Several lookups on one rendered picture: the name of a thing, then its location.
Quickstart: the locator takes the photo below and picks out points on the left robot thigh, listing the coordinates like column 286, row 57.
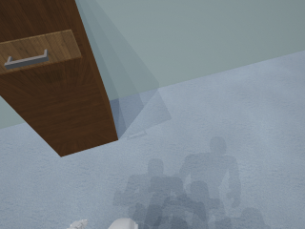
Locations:
column 124, row 223

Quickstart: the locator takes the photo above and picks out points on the cabinet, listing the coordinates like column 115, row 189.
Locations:
column 65, row 102

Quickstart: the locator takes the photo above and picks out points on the handle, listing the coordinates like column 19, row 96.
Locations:
column 26, row 61

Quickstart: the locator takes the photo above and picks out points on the left robot hand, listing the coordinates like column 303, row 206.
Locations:
column 81, row 224

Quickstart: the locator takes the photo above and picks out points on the drawer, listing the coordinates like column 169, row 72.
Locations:
column 61, row 45

